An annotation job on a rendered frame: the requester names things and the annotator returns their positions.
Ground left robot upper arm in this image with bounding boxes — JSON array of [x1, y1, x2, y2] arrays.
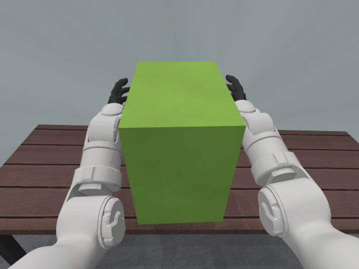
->
[[8, 196, 126, 269]]

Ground right robot upper arm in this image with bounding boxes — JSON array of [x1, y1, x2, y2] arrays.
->
[[258, 178, 359, 269]]

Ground left robot hand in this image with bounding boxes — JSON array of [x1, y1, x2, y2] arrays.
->
[[108, 78, 130, 105]]

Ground robot left forearm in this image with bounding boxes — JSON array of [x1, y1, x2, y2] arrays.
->
[[56, 103, 124, 236]]

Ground table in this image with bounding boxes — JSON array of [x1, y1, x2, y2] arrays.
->
[[0, 124, 359, 266]]

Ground robot right forearm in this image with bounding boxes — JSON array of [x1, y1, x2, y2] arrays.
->
[[235, 100, 331, 221]]

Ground right robot hand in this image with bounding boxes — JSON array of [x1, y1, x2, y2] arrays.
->
[[225, 75, 246, 102]]

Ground carton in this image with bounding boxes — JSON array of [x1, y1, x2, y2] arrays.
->
[[118, 61, 246, 225]]

